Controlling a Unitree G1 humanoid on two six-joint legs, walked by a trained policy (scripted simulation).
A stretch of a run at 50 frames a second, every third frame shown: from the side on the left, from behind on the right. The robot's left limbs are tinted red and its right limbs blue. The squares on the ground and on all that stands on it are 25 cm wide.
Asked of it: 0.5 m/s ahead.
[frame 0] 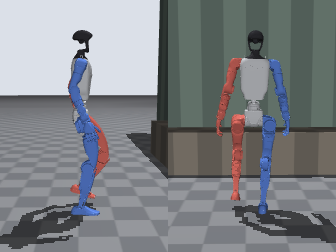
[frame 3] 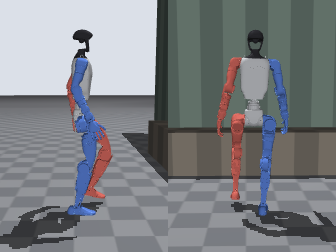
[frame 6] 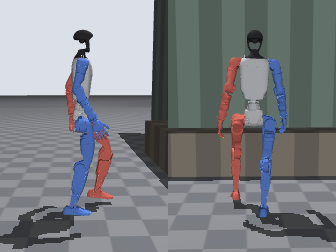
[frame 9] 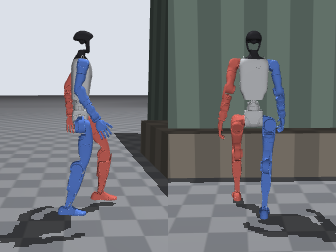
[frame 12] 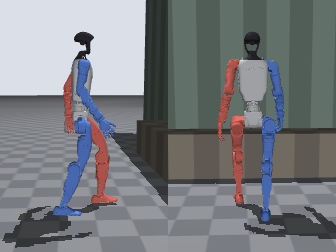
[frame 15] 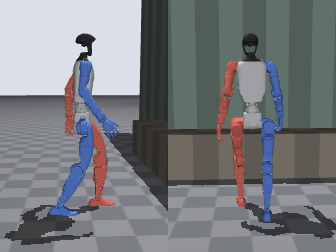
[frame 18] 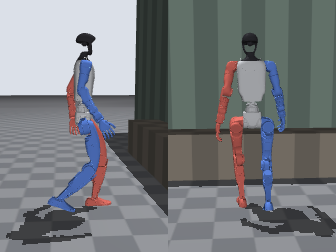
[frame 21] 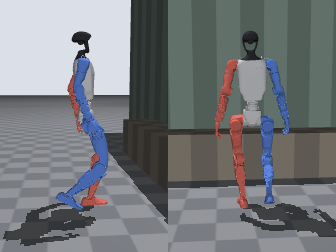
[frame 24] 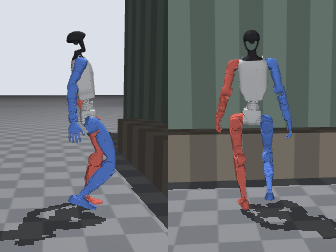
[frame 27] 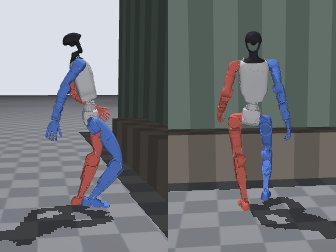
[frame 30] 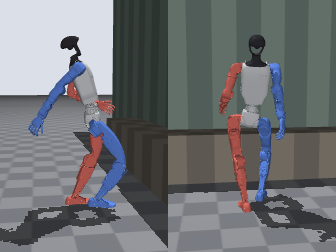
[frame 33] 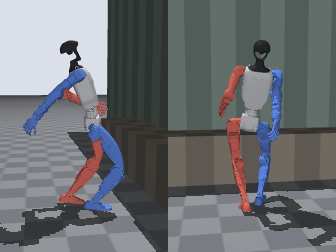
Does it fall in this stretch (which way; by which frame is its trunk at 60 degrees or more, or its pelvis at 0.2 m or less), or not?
no
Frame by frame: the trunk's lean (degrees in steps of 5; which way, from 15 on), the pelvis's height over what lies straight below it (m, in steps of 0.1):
0: 0, 0.8
3: 0, 0.8
6: 0, 0.8
9: 5, 0.8
12: 5, 0.8
15: 5, 0.8
18: 5, 0.8
21: 5, 0.8
24: 10, 0.8
27: 15 backward, 0.8
30: 20 backward, 0.7
33: 20 backward, 0.7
